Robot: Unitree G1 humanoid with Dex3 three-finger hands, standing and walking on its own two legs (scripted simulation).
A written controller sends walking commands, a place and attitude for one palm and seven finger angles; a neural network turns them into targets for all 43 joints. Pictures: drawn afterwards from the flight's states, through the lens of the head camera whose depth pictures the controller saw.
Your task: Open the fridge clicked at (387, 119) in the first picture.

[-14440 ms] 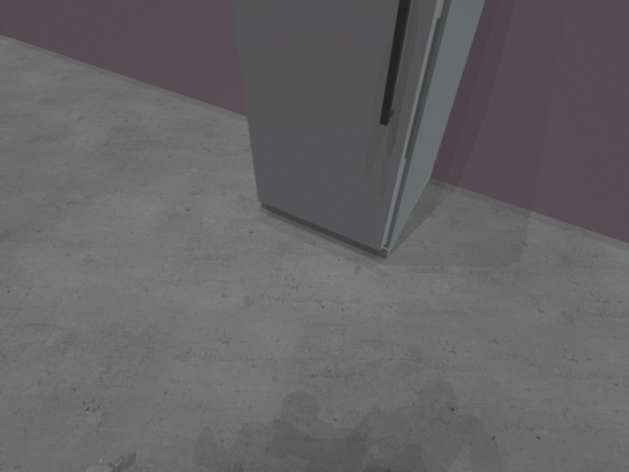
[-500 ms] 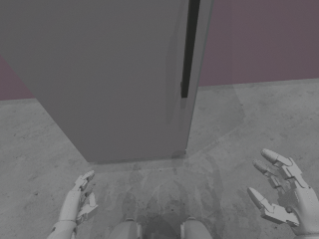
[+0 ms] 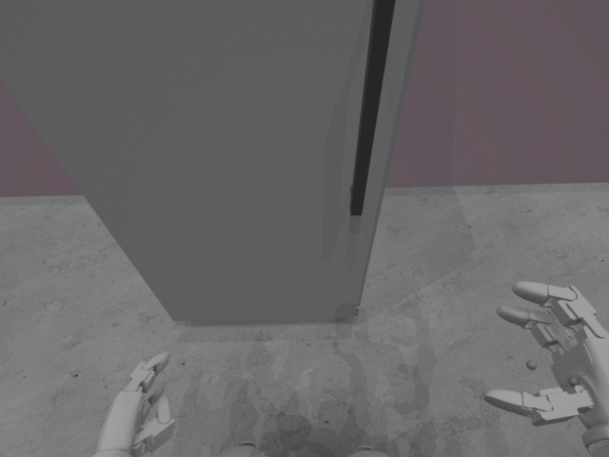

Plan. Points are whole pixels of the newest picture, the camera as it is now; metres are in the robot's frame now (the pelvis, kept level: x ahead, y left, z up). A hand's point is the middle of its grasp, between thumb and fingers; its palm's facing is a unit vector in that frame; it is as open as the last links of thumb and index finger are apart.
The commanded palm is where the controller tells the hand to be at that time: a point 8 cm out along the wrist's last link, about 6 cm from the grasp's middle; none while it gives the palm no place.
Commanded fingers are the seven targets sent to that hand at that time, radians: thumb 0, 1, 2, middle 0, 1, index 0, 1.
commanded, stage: raise the hand to about handle height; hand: right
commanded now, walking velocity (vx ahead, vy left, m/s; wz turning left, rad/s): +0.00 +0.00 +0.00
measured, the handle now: (364, 121) +0.56 -0.06 +0.14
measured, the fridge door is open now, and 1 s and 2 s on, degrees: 0 0 0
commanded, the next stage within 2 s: move the hooked fingers beside the handle in 1.02 s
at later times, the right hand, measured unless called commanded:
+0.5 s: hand (569, 309) +0.27 -0.26 +0.11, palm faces -0.01 +1.00 -0.04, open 13.9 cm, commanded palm +0.25 -0.31 +0.12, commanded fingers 0.00 0.50 -0.30 0.30 1.20 0.30 1.20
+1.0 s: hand (558, 307) +0.27 -0.25 +0.12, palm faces -0.01 +1.00 -0.03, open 14.0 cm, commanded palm +0.24 -0.30 +0.12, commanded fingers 0.00 0.50 -0.30 0.30 1.20 0.30 1.20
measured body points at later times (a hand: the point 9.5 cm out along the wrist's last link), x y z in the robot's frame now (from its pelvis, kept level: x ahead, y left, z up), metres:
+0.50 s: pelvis +0.01 +0.01 +0.02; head +0.03 +0.01 +0.47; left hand +0.18 +0.25 -0.05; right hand +0.27 -0.31 +0.12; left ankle +0.02 +0.13 -0.69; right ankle +0.01 -0.09 -0.69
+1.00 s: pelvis +0.00 +0.02 +0.03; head +0.03 +0.02 +0.48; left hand +0.17 +0.27 -0.05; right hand +0.27 -0.30 +0.12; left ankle +0.02 +0.13 -0.69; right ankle +0.01 -0.09 -0.69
